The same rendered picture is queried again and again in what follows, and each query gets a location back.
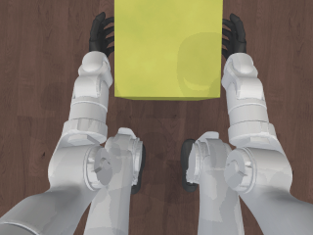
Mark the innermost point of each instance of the left robot foot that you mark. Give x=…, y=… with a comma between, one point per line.
x=135, y=188

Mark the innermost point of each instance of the left robot upper arm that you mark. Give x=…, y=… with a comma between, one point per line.
x=76, y=175

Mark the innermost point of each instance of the left robot hand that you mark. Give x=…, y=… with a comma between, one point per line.
x=98, y=41

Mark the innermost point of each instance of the right robot hand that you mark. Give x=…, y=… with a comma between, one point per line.
x=237, y=37

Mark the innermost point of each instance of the right robot upper arm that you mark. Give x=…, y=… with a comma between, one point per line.
x=262, y=178

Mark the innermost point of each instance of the robot left forearm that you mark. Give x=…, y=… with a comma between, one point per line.
x=86, y=123

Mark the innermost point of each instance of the right robot thigh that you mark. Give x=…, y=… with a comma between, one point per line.
x=220, y=207

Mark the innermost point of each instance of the carton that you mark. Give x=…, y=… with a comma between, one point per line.
x=167, y=50

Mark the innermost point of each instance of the robot right forearm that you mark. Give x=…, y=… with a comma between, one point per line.
x=246, y=105

